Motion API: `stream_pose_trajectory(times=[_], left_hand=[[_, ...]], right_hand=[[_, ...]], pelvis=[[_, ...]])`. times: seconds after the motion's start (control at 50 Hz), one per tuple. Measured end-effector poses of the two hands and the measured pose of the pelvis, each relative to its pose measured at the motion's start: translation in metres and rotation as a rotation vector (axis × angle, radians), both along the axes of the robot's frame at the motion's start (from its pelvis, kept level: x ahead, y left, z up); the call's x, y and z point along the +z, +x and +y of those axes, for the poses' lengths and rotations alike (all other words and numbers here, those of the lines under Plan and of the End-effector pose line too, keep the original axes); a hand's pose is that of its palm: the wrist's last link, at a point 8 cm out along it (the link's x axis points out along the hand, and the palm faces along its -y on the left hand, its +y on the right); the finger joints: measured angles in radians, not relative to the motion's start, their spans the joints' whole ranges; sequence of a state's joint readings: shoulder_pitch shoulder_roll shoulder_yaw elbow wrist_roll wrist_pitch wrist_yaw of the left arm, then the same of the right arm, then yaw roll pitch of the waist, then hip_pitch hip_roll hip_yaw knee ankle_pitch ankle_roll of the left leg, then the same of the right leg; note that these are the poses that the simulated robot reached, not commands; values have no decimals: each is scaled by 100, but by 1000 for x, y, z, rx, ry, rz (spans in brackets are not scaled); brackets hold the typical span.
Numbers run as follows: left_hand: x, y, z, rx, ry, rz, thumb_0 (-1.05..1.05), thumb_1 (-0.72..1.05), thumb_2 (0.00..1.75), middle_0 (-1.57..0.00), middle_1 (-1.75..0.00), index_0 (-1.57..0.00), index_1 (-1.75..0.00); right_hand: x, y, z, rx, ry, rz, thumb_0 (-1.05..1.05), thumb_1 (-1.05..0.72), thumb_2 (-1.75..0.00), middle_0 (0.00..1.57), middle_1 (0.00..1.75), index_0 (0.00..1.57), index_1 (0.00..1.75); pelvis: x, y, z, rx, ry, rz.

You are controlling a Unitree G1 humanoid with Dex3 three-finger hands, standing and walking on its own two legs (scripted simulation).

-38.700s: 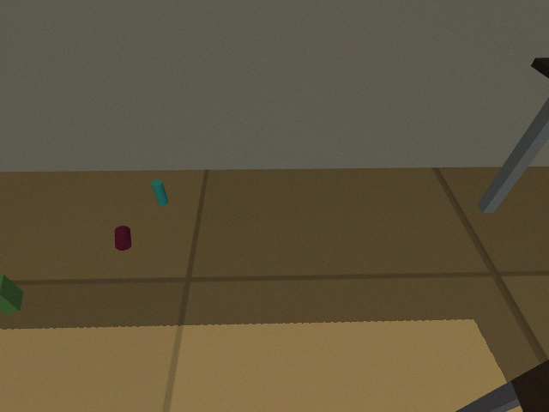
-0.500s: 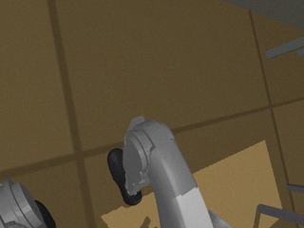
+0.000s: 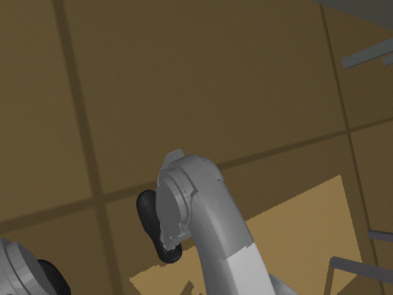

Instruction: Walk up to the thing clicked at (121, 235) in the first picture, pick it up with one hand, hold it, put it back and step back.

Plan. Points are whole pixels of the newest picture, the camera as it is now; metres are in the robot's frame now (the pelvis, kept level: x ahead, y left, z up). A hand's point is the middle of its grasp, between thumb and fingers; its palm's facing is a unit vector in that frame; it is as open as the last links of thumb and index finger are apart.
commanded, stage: close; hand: left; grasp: from above
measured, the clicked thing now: out of the picture +0.49 +0.33 -0.28
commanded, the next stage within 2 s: settle in 0.74 s
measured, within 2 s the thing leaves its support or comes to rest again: leaves its support in 1.12 s
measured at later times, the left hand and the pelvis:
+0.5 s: hand out of the picture +0.48 +0.33 -0.25, palm faces -0.42 -0.15 -0.90, open 12.3 cm; pelvis +0.00 +0.00 +0.00, yaw +0 degrees
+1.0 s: hand out of the picture +0.48 +0.33 -0.25, palm faces -0.41 -0.16 -0.90, open 12.1 cm; pelvis +0.00 +0.00 +0.00, yaw +0 degrees
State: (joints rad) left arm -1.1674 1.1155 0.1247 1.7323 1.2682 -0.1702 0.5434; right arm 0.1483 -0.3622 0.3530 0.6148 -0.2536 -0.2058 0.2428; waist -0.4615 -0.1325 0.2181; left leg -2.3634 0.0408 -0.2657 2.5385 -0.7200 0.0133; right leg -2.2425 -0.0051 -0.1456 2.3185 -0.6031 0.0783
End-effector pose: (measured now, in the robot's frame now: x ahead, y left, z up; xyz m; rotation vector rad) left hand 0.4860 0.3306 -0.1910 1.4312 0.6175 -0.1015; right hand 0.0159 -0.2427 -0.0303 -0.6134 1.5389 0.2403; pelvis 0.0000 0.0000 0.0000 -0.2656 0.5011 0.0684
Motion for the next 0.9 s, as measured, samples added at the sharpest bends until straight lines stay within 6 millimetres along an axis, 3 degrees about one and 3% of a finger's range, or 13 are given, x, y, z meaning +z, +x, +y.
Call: stream_pose_trajectory(times=[0.26,0.9], left_hand=[[0,-3,-3,-26,-3,-9,0,-26,87,-27,-94,-28,-92],[3,2,-1,-10,-1,-14,0,-26,74,-39,-85,-39,-84]], right_hand=[[3,3,-2,15,-13,-17,0,-89,-89,20,29,20,30],[3,0,-3,7,-20,-10,0,-89,-89,20,29,20,30]], pelvis=[[1,-2,0,0,0,-7],[1,-3,0,-1,-1,-6]])
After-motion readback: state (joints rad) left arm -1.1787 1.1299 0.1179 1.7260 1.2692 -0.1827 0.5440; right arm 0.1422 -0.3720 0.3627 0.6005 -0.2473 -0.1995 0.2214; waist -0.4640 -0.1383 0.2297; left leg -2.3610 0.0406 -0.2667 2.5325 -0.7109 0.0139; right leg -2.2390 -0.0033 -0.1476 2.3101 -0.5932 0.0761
